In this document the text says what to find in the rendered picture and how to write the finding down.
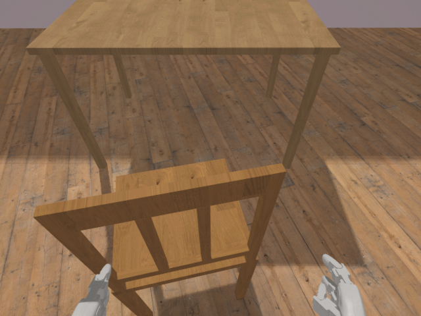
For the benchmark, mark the chair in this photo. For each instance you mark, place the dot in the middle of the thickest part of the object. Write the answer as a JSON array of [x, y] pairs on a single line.
[[170, 224]]

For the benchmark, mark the robot left hand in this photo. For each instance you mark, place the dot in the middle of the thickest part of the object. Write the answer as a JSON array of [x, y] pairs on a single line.
[[98, 295]]

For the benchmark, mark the robot right hand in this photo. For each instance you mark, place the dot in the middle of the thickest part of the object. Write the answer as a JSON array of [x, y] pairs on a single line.
[[345, 298]]

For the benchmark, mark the table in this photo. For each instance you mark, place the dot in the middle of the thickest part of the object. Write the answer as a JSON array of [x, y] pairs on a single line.
[[186, 27]]

